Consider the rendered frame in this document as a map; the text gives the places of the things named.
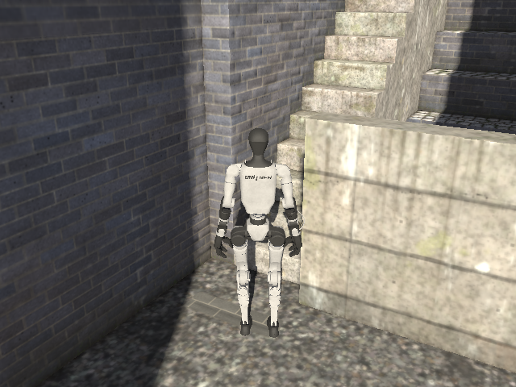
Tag stairs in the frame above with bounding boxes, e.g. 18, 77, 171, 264
234, 0, 448, 284

